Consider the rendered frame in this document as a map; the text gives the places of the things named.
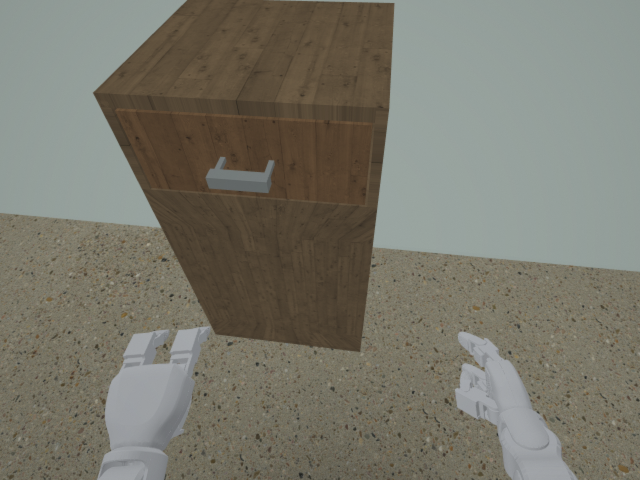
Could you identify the cabinet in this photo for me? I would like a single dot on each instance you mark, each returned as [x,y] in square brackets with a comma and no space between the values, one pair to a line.
[274,269]

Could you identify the handle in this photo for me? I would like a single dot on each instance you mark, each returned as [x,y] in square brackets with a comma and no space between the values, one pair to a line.
[218,178]

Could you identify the drawer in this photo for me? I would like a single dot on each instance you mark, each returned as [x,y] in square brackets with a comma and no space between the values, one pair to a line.
[315,160]

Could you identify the left robot forearm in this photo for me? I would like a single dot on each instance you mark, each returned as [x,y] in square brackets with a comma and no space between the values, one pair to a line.
[133,463]

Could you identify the left robot hand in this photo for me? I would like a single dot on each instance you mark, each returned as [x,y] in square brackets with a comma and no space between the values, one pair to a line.
[147,404]

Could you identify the right robot forearm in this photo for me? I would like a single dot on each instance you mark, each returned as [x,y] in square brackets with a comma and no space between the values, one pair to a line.
[530,450]

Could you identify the right robot hand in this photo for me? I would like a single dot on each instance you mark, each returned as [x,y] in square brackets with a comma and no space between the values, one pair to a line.
[497,389]

